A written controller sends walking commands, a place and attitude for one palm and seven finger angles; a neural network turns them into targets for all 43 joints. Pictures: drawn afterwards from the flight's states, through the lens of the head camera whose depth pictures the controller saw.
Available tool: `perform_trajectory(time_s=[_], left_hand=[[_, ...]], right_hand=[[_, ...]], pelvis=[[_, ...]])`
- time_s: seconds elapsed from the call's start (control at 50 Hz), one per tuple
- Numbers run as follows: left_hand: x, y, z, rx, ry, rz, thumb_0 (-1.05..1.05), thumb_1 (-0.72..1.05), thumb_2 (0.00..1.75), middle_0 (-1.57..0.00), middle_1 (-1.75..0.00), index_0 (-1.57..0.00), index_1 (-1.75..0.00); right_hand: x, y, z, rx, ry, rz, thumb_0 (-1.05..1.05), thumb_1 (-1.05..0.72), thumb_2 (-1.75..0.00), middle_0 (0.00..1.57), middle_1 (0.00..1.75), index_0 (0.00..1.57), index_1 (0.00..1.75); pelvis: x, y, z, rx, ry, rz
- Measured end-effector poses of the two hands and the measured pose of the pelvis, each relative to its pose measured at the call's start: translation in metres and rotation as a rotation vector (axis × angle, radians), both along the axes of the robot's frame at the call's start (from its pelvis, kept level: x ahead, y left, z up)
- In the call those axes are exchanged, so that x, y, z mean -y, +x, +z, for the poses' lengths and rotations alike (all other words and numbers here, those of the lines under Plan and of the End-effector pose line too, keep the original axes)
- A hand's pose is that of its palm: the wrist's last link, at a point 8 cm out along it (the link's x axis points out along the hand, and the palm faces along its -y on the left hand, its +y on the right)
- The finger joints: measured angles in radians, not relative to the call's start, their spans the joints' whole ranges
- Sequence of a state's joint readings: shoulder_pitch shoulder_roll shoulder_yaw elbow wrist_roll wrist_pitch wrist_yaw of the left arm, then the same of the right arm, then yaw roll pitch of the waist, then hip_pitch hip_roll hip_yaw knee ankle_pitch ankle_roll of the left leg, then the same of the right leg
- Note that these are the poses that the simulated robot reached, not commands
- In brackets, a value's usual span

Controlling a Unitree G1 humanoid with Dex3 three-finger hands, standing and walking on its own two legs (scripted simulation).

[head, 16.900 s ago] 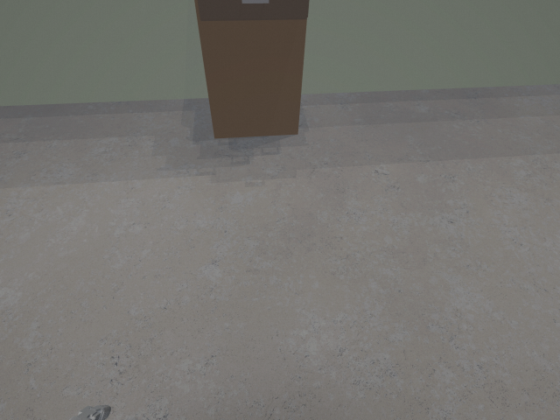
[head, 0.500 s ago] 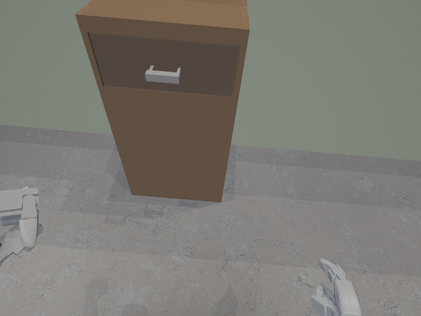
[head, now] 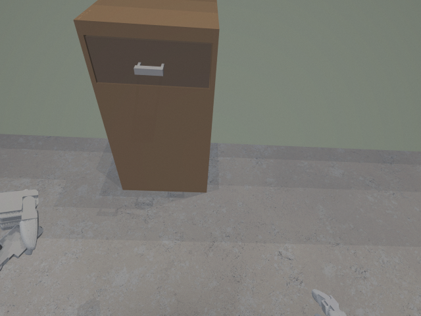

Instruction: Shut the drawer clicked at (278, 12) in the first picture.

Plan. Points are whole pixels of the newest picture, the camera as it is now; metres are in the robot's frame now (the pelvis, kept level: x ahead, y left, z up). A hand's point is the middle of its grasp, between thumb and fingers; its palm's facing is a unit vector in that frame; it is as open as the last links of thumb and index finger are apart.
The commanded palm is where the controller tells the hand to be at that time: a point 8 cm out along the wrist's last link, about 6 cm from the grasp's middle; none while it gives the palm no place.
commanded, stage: stop stepping back and stand still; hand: left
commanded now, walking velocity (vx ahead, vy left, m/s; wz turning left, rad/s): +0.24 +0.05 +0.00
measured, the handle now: (150, 67) +0.94 +0.29 +0.03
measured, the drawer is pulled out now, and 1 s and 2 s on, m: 0.00 0.00 0.00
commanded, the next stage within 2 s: let the arm hang, fingers relaxed in 1.04 s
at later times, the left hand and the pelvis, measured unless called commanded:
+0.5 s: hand out of the picture +0.11 +0.26 +0.17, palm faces +0.46 -0.79 -0.41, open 3.2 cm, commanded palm +0.04 +0.29 +0.18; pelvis -0.08 +0.01 -0.01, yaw +2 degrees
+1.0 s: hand out of the picture +0.10 +0.26 +0.16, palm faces +0.40 -0.78 -0.47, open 3.2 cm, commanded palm +0.04 +0.30 +0.18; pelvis -0.07 +0.01 +0.00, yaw +3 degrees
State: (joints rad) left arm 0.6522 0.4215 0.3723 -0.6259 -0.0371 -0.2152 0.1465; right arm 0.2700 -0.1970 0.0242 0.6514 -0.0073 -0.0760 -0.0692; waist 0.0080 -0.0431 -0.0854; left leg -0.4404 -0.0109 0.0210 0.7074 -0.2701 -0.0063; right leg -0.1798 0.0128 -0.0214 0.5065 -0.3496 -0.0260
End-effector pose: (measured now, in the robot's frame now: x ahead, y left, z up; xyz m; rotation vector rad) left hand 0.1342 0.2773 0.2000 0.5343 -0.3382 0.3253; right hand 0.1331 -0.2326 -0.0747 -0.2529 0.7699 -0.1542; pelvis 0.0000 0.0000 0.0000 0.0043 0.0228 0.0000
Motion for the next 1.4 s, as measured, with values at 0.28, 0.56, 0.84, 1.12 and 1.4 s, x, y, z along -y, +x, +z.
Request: perform_trajectory(time_s=[0.28, 0.56, 0.84, 1.12, 1.4], left_hand=[[-0.004, -0.062, -0.014, -0.05, -0.013, 0.04, 0.01, 0.89, 0.9, -1.41, -1.6, -1.4, -1.6], [-0.005, -0.072, -0.016, -0.015, 0.017, 0.066, 0.01, 0.89, 0.9, -1.41, -1.6, -1.41, -1.6], [-0.015, -0.081, -0.015, -0.065, -0.018, 0.131, 0.01, 0.89, 0.9, -1.41, -1.6, -1.41, -1.6], [-0.025, -0.071, -0.019, -0.127, -0.024, 0.086, 0.01, 0.89, 0.9, -1.4, -1.6, -1.4, -1.6], [-0.008, -0.148, -0.318, -1.376, -0.472, 0.215, 0.01, 0.91, 0.9, -1.16, -1.37, -1.16, -1.37]], right_hand=[[0.011, -0.065, 0.005, 0.054, -0.029, -0.029, 0.01, -0.9, -0.9, 0.2, 0.3, 0.2, 0.3], [-0.026, -0.071, -0.013, 0.088, 0.084, 0.02, 0.01, -0.9, -0.9, 0.2, 0.3, 0.21, 0.3], [-0.001, -0.053, -0.01, 0.01, -0.011, 0.043, 0.01, -0.9, -0.9, 0.2, 0.3, 0.21, 0.3], [-0.039, -0.021, 0.009, 0.099, 0.042, 0.084, 0.01, -0.9, -0.9, 0.2, 0.3, 0.2, 0.3], [-0.017, -0.095, -0.046, -0.293, 0.02, 0.064, 0.01, -0.9, -0.9, 0.2, 0.3, 0.21, 0.3]], pelvis=[[-0.002, -0.058, 0.001, 0.048, -0.011, 0.031], [0.001, -0.08, -0.011, 0.064, 0.018, 0.034], [-0.007, -0.071, -0.001, 0.045, 0.0, 0.071], [-0.019, -0.07, 0.003, 0.027, -0.008, 0.06], [-0.032, -0.087, -0.004, 0.034, 0.001, 0.076]])
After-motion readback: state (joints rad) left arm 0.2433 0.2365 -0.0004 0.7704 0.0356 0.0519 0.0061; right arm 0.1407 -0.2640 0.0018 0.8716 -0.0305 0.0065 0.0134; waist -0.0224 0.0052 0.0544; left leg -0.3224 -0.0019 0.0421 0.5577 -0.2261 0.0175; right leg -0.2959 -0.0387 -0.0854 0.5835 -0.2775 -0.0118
